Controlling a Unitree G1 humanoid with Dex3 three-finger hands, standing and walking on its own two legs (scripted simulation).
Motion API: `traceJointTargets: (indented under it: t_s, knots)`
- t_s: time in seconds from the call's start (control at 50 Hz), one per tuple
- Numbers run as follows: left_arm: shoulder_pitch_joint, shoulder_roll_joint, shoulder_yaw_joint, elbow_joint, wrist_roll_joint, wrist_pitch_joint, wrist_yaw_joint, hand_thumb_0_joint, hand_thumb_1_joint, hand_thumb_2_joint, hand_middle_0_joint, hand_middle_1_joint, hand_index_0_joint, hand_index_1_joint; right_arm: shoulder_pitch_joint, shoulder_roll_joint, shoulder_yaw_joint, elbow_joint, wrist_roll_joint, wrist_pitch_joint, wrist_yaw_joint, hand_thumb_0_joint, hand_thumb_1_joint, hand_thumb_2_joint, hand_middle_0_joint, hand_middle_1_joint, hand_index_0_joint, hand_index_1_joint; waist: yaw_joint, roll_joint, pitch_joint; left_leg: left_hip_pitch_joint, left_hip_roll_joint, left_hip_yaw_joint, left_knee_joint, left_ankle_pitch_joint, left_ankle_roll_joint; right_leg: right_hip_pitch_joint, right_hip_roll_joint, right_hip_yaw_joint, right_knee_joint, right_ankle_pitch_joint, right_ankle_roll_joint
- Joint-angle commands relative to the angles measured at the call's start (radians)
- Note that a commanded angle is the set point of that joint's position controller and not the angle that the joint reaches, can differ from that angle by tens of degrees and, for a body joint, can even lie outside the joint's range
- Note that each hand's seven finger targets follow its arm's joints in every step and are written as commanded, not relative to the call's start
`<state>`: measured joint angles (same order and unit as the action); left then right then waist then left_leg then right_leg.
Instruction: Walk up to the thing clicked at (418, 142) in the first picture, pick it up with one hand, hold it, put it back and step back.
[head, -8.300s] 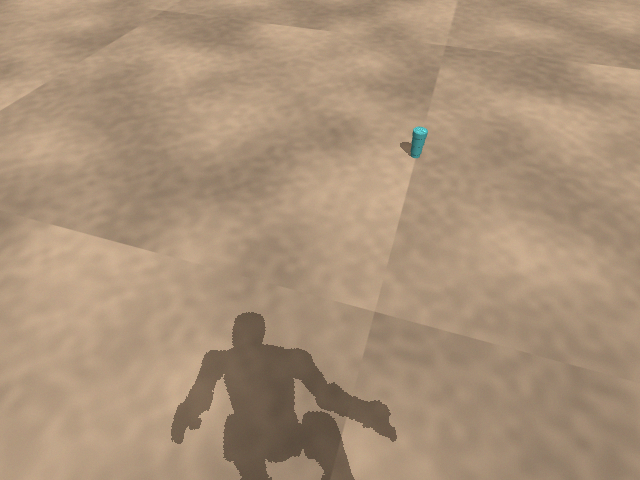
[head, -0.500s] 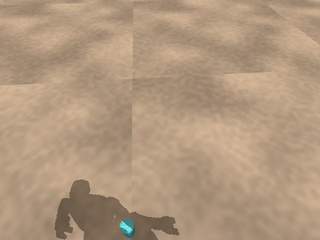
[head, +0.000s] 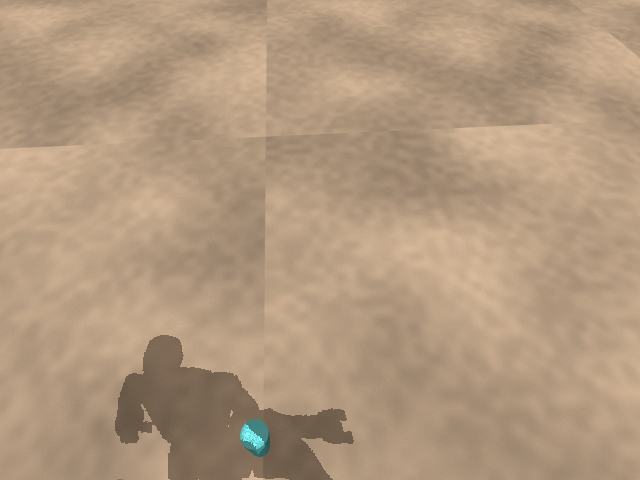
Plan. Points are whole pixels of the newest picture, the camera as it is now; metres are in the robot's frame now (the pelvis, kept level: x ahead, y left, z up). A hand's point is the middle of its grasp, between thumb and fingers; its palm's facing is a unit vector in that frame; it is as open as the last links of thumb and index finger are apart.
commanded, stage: go down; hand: left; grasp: from the side
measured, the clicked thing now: (257, 441) +0.34 +0.18 -0.70
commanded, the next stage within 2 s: none
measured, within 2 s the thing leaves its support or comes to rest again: neither
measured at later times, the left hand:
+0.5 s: hand out of the picture +0.14 +0.28 -0.21, palm faces +0.05 -0.95 -0.30, open 16.8 cm
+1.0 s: hand (143, 468) +0.21 +0.32 -0.30, palm faces +0.08 -0.97 -0.23, open 17.5 cm
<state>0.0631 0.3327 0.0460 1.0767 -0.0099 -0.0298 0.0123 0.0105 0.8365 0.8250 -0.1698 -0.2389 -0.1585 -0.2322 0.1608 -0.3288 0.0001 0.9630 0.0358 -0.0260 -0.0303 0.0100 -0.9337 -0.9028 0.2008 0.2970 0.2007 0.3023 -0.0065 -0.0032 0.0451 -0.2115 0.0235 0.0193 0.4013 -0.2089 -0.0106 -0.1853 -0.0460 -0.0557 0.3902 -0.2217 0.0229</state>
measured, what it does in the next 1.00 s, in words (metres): lowers itself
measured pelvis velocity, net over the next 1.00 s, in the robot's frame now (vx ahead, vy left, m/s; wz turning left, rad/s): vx -0.06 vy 0.00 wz -0.03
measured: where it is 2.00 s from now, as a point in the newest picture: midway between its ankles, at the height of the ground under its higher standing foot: outside the picture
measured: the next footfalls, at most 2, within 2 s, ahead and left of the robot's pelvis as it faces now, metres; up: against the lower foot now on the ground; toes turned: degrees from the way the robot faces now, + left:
none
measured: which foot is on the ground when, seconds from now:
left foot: down 0.00-1.00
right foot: down 0.00-1.00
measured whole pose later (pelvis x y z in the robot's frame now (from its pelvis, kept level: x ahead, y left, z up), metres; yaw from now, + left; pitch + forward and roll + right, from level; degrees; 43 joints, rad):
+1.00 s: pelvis -0.06 +0.00 -0.21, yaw -2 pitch +29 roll -3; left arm -0.07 0.50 0.47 0.72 -0.06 -0.21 -0.36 -0.01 -0.59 0.04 -0.08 -0.12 -0.09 -0.11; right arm 0.12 -0.29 -0.01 0.60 -0.02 -0.17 -0.03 0.01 -0.90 -0.89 0.20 0.30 0.20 0.30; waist -0.03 -0.02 -0.18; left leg -1.52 0.05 -0.05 1.66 -0.64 -0.02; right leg -1.47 -0.04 -0.05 1.62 -0.66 0.01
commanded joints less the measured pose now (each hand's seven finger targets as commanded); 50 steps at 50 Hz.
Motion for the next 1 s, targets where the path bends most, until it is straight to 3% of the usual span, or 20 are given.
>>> traceJointTargets:
  t_s: [0.0,0.04,0.06,0.12,0.16,0.2,0.22,0.34,0.36,0.4,0.44,0.54,0.6,0.64,0.7,0.74,0.82,0.86,0.94,0.98]
  knots:
    - [-0.280,0.288,0.153,-0.080,0.046,-0.031,-0.011,0.000,0.340,0.340,-0.010,-0.064,-0.020,-0.052,0.069,-0.128,-0.063,-0.188,-0.001,-0.034,-0.021,0.000,-0.962,-0.918,0.199,0.300,0.200,0.300,-0.023,-0.024,-0.204,-0.060,-0.024,0.017,0.091,0.103,0.021,-0.102,0.039,0.011,0.079,0.131,-0.037]
    - [-0.050,0.262,0.194,-0.008,0.077,-0.001,-0.029,0.000,0.204,0.211,-0.017,-0.072,-0.026,-0.060,0.115,-0.116,-0.081,-0.216,-0.017,-0.038,-0.009,0.000,-0.941,-0.911,0.199,0.300,0.200,0.300,0.021,0.022,-0.262,-0.133,-0.037,0.020,0.158,0.160,0.014,-0.099,0.033,0.019,0.149,0.178,-0.043]
    - [-0.028,0.268,0.215,-0.038,0.081,0.006,-0.034,0.000,0.135,0.186,-0.029,-0.074,-0.037,-0.062,0.112,-0.114,-0.085,-0.249,-0.017,-0.039,-0.004,0.000,-0.934,-0.909,0.199,0.300,0.200,0.300,0.036,0.047,-0.290,-0.149,-0.041,0.021,0.174,0.171,0.012,-0.091,0.033,0.020,0.169,0.184,-0.047]
    - [-0.057,0.217,0.207,-0.087,0.085,0.032,-0.053,0.000,-0.014,0.144,-0.043,-0.076,-0.049,-0.065,0.095,-0.097,-0.089,-0.302,-0.016,-0.043,0.003,0.000,-0.915,-0.904,0.199,0.300,0.199,0.300,0.017,0.049,-0.257,-0.203,-0.034,0.012,0.212,0.157,0.008,-0.166,0.043,0.017,0.207,0.155,-0.049]
    - [-0.015,0.245,0.257,-0.086,0.083,0.047,-0.066,0.000,-0.142,0.127,-0.043,-0.076,-0.046,-0.070,0.070,-0.104,-0.092,-0.359,-0.015,-0.046,0.012,0.000,-0.899,-0.900,0.199,0.300,0.199,0.300,0.013,0.027,-0.255,-0.265,-0.026,0.003,0.273,0.137,0.010,-0.227,0.048,0.009,0.261,0.121,-0.050]
    - [-0.064,0.265,0.268,-0.199,0.082,0.021,-0.083,0.000,-0.260,0.110,-0.045,-0.082,-0.048,-0.078,0.074,-0.087,-0.094,-0.370,-0.018,-0.056,0.017,0.000,-0.893,-0.898,0.199,0.300,0.199,0.300,0.018,0.038,-0.275,-0.335,-0.022,-0.001,0.339,0.080,0.013,-0.296,0.046,0.014,0.323,0.065,-0.048]
    - [0.003,0.263,0.292,-0.173,0.078,0.018,-0.089,0.000,-0.309,0.095,-0.053,-0.089,-0.058,-0.083,0.070,-0.095,-0.098,-0.401,-0.019,-0.062,0.018,0.000,-0.900,-0.899,0.199,0.300,0.199,0.300,0.016,0.037,-0.291,-0.354,-0.018,-0.003,0.368,0.074,0.013,-0.322,0.048,0.012,0.361,0.055,-0.048]
    - [0.038,0.253,0.306,-0.426,0.054,-0.002,-0.127,0.000,-0.528,0.016,-0.080,-0.082,-0.084,-0.077,0.080,-0.085,-0.101,-0.471,-0.021,-0.091,0.004,0.000,-0.897,-0.896,0.199,0.300,0.199,0.300,-0.007,0.077,-0.350,-0.438,-0.001,-0.023,0.475,-0.023,0.014,-0.487,0.048,0.013,0.491,-0.036,-0.048]
    - [0.028,0.214,0.271,-0.486,0.047,-0.001,-0.137,0.000,-0.565,0.018,-0.084,-0.089,-0.088,-0.085,0.076,-0.079,-0.102,-0.480,-0.022,-0.098,0.001,0.000,-0.904,-0.898,0.199,0.300,0.199,0.300,-0.017,0.083,-0.377,-0.438,0.004,-0.028,0.489,-0.017,0.013,-0.503,0.049,0.010,0.507,-0.035,-0.048]
    - [0.083,0.248,0.312,-0.515,0.039,0.020,-0.137,0.000,-0.611,0.001,-0.089,-0.088,-0.093,-0.083,0.078,-0.087,-0.105,-0.486,-0.022,-0.106,-0.008,0.000,-0.893,-0.894,0.199,0.300,0.200,0.300,-0.017,0.074,-0.384,-0.460,0.006,-0.032,0.512,-0.027,0.014,-0.521,0.050,0.009,0.522,-0.045,-0.044]
    - [0.097,0.266,0.318,-0.600,0.040,0.039,-0.138,0.000,-0.586,0.004,-0.084,-0.082,-0.089,-0.075,0.076,-0.086,-0.101,-0.500,-0.021,-0.114,-0.013,0.000,-0.894,-0.894,0.199,0.300,0.200,0.300,-0.012,0.098,-0.392,-0.475,0.008,-0.034,0.527,-0.034,0.012,-0.543,0.046,0.011,0.545,-0.053,-0.045]
    - [0.184,0.233,0.318,-0.679,0.023,0.089,-0.145,0.000,-0.606,0.000,-0.081,-0.065,-0.088,-0.057,0.058,-0.079,-0.092,-0.522,-0.024,-0.136,-0.025,0.000,-0.886,-0.892,0.199,0.300,0.200,0.300,-0.023,0.098,-0.395,-0.515,0.013,-0.051,0.562,-0.084,0.011,-0.600,0.046,0.004,0.585,-0.096,-0.043]
    - [0.094,0.258,0.335,-0.664,0.023,0.085,-0.151,0.000,-0.611,0.000,-0.080,-0.054,-0.087,-0.046,0.048,-0.079,-0.083,-0.521,-0.030,-0.150,-0.032,0.000,-0.884,-0.892,0.200,0.300,0.199,0.300,-0.046,0.101,-0.348,-0.580,0.018,-0.066,0.599,-0.142,0.013,-0.691,0.045,0.006,0.629,-0.144,-0.042]
    - [0.027,0.288,0.375,-0.626,0.009,0.049,-0.165,0.000,-0.609,0.000,-0.079,-0.060,-0.087,-0.051,0.044,-0.078,-0.081,-0.516,-0.034,-0.163,-0.033,0.000,-0.891,-0.894,0.199,0.300,0.199,0.300,-0.045,0.083,-0.331,-0.665,0.013,-0.061,0.659,-0.194,0.018,-0.761,0.043,0.010,0.676,-0.189,-0.042]
    - [-0.058,0.304,0.392,-0.563,-0.015,-0.040,-0.220,0.000,-0.611,0.000,-0.081,-0.073,-0.090,-0.064,0.042,-0.085,-0.077,-0.516,-0.040,-0.186,-0.032,0.000,-0.912,-0.899,0.199,0.300,0.199,0.300,-0.046,0.078,-0.376,-0.774,0.002,-0.046,0.774,-0.204,0.027,-0.851,0.037,0.020,0.777,-0.201,-0.044]
    - [-0.100,0.324,0.408,-0.530,-0.032,-0.109,-0.266,0.000,-0.611,0.015,-0.084,-0.112,-0.096,-0.100,0.031,-0.092,-0.075,-0.518,-0.041,-0.200,-0.031,0.000,-0.913,-0.899,0.199,0.300,0.199,0.300,-0.038,0.100,-0.425,-0.831,-0.002,-0.048,0.836,-0.233,0.026,-0.924,0.036,0.027,0.843,-0.230,-0.046]
    - [-0.114,0.384,0.462,-0.513,-0.054,-0.201,-0.330,0.000,-0.611,0.035,-0.088,-0.129,-0.091,-0.122,0.029,-0.123,-0.076,-0.510,-0.043,-0.207,-0.024,0.000,-0.896,-0.896,0.199,0.300,0.199,0.300,0.000,0.136,-0.581,-0.843,0.005,-0.080,0.916,-0.173,0.015,-1.011,0.032,0.026,0.964,-0.199,-0.052]
    - [-0.110,0.416,0.498,-0.493,-0.064,-0.220,-0.348,0.000,-0.611,0.051,-0.086,-0.124,-0.083,-0.124,0.034,-0.145,-0.080,-0.490,-0.045,-0.199,-0.019,0.000,-0.897,-0.898,0.199,0.300,0.199,0.300,0.029,0.174,-0.654,-0.821,0.008,-0.096,0.953,-0.087,0.009,-1.070,0.035,0.011,1.031,-0.160,-0.058]
    - [-0.115,0.469,0.558,-0.491,-0.080,-0.246,-0.373,0.000,-0.589,0.097,-0.068,-0.128,-0.061,-0.132,0.027,-0.145,-0.079,-0.476,-0.048,-0.184,-0.013,0.000,-0.894,-0.899,0.199,0.300,0.199,0.300,0.046,0.133,-0.737,-0.881,-0.001,-0.085,1.037,-0.030,0.019,-1.076,0.038,0.016,1.075,-0.114,-0.060]
    - [-0.161,0.493,0.573,-0.501,-0.085,-0.252,-0.387,0.000,-0.602,0.102,-0.067,-0.131,-0.060,-0.134,0.024,-0.156,-0.086,-0.468,-0.049,-0.178,-0.013,0.000,-0.892,-0.899,0.199,0.300,0.199,0.300,0.034,0.125,-0.739,-0.913,-0.001,-0.082,1.073,-0.046,0.025,-1.096,0.038,0.024,1.090,-0.122,-0.058]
